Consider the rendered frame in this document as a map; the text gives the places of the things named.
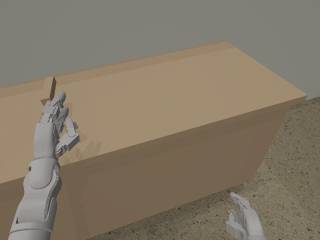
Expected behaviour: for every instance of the robot left forearm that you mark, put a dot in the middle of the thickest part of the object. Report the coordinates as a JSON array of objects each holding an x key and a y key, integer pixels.
[{"x": 35, "y": 214}]

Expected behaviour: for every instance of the right robot hand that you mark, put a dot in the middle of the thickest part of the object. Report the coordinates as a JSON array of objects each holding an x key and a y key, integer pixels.
[{"x": 246, "y": 224}]

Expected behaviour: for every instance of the counter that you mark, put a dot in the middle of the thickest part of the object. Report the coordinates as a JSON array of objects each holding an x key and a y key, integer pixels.
[{"x": 155, "y": 132}]

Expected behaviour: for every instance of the left robot hand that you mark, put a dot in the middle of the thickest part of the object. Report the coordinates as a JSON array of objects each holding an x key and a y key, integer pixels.
[{"x": 46, "y": 134}]

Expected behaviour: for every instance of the tap lever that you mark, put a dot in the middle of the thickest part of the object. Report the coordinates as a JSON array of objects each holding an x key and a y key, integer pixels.
[{"x": 74, "y": 123}]

